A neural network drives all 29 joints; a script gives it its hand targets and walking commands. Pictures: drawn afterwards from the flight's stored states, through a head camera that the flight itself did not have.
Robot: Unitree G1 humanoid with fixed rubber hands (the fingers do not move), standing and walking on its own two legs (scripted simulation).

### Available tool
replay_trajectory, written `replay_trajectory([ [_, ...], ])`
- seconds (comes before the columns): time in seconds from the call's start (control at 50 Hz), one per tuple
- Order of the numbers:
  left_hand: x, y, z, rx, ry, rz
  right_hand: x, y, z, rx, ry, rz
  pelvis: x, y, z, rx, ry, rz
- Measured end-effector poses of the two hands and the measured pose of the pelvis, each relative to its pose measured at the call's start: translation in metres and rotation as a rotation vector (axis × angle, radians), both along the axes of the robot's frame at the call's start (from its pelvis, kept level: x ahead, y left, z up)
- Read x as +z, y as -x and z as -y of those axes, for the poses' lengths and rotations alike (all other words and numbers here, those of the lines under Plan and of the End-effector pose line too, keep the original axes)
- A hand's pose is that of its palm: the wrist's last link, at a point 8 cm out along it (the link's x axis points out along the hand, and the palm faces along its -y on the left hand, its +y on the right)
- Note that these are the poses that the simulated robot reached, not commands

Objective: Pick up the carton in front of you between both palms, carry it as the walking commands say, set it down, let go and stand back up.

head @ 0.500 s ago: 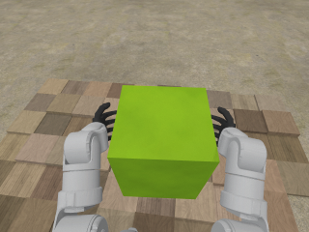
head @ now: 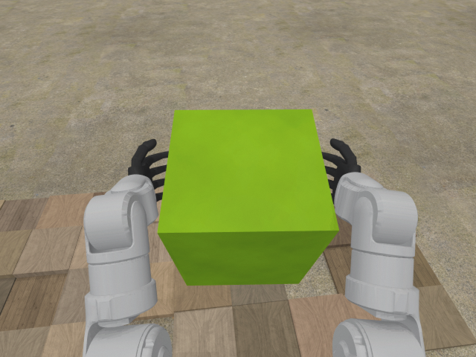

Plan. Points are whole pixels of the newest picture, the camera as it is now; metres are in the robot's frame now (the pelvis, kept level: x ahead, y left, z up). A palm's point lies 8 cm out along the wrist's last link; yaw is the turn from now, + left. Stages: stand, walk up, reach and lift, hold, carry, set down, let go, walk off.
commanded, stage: carry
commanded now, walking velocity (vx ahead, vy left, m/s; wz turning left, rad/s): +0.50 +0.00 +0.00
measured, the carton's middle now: (243, 206) +0.37 -0.03 +0.09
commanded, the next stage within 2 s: none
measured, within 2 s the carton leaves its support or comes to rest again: neither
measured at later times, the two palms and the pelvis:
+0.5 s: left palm (140, 104) +0.65 +0.18 +0.12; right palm (271, 99) +0.65 -0.12 +0.12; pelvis +0.32 +0.01 -0.01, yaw +1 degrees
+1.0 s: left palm (159, 35) +0.95 +0.16 +0.16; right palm (261, 34) +0.97 -0.14 +0.15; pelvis +0.62 +0.00 +0.00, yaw +1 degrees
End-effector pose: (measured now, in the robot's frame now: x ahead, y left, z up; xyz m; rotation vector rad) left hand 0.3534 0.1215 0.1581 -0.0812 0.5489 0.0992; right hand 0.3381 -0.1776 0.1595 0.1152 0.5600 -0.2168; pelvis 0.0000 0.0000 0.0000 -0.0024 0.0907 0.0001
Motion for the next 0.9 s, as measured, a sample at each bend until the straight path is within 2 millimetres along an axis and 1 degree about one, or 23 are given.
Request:
replay_trajectory([
  [0.04,-0.006,-0.023,-0.001,0.029,-0.023,-0.023,-0.008,-0.034,-0.001,0.042,0.003,-0.024,-0.004,-0.027,0.009,0.008,0.009,0.007],
  [0.08,-0.017,-0.039,-0.007,0.062,-0.035,-0.082,-0.019,-0.062,-0.006,0.081,0.000,-0.081,-0.001,-0.049,0.016,0.014,0.002,0.006],
  [0.14,-0.034,-0.057,-0.018,0.114,-0.031,-0.166,-0.035,-0.096,-0.018,0.121,-0.012,-0.164,0.010,-0.080,0.023,0.023,-0.008,-0.002],
  [0.18,-0.041,-0.071,-0.025,0.144,-0.023,-0.190,-0.043,-0.117,-0.026,0.140,-0.017,-0.187,0.016,-0.100,0.026,0.029,-0.011,-0.006],
  [0.22,-0.044,-0.088,-0.032,0.166,-0.015,-0.187,-0.047,-0.138,-0.033,0.151,-0.021,-0.184,0.019,-0.120,0.027,0.033,-0.012,-0.010],
  [0.28,-0.045,-0.120,-0.039,0.179,-0.007,-0.158,-0.049,-0.170,-0.040,0.155,-0.024,-0.155,0.021,-0.154,0.026,0.033,-0.010,-0.012],
  [0.32,-0.043,-0.146,-0.043,0.175,-0.003,-0.135,-0.048,-0.193,-0.043,0.150,-0.022,-0.131,0.021,-0.180,0.022,0.031,-0.008,-0.010],
  [0.38,-0.038,-0.191,-0.048,0.155,0.000,-0.090,-0.044,-0.231,-0.048,0.142,-0.015,-0.085,0.017,-0.222,0.013,0.029,-0.002,-0.006],
  [0.44,-0.035,-0.242,-0.054,0.125,-0.002,-0.045,-0.040,-0.274,-0.054,0.128,0.008,-0.039,0.006,-0.269,0.000,0.022,0.005,-0.001],
  [0.48,-0.038,-0.279,-0.058,0.094,-0.006,-0.021,-0.041,-0.303,-0.058,0.109,0.025,-0.016,-0.006,-0.303,-0.010,0.008,0.010,0.008],
  [0.5,-0.041,-0.296,-0.059,0.077,-0.004,-0.024,-0.042,-0.316,-0.058,0.099,0.038,-0.019,-0.008,-0.315,-0.013,0.010,-0.006,0.007],
  [0.54,-0.048,-0.323,-0.057,0.045,-0.003,-0.061,-0.047,-0.335,-0.056,0.075,0.050,-0.057,-0.007,-0.336,-0.020,0.008,-0.006,0.005],
  [0.62,-0.056,-0.366,-0.048,0.010,0.018,-0.136,-0.055,-0.362,-0.047,0.016,0.034,-0.133,0.006,-0.378,-0.029,0.004,0.010,0.003],
  [0.68,-0.053,-0.399,-0.041,0.000,0.029,-0.134,-0.051,-0.390,-0.042,-0.012,0.020,-0.129,0.013,-0.408,-0.033,0.003,0.018,0.002],
  [0.74,-0.043,-0.433,-0.038,0.003,0.027,-0.099,-0.040,-0.426,-0.038,-0.013,0.014,-0.093,0.017,-0.442,-0.032,0.005,0.018,0.000],
  [0.82,-0.026,-0.482,-0.038,0.023,0.016,-0.033,-0.023,-0.485,-0.037,0.018,0.018,-0.028,0.015,-0.493,-0.025,0.009,0.006,0.002],
  [0.9,-0.009,-0.536,-0.038,0.058,-0.010,0.037,-0.009,-0.552,-0.037,0.069,0.020,0.041,0.004,-0.551,-0.012,0.013,-0.019,0.015],
])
